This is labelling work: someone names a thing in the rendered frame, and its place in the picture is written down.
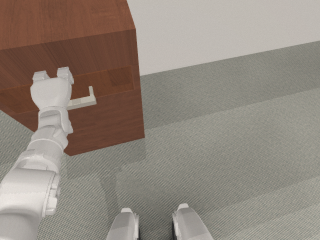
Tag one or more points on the robot left thigh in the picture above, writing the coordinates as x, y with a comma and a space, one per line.
124, 227

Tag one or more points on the robot right thigh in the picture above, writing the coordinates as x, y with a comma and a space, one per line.
189, 226

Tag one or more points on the robot thigh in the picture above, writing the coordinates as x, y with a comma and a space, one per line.
189, 226
124, 227

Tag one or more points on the drawer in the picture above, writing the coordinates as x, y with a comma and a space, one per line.
103, 82

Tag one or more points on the robot left forearm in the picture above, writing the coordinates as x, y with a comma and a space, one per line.
47, 143

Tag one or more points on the cabinet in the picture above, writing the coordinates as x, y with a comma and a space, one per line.
86, 36

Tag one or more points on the left robot upper arm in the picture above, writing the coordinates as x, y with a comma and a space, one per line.
28, 196

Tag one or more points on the handle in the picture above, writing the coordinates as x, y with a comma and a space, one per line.
82, 102

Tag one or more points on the left robot hand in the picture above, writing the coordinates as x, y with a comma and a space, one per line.
52, 92

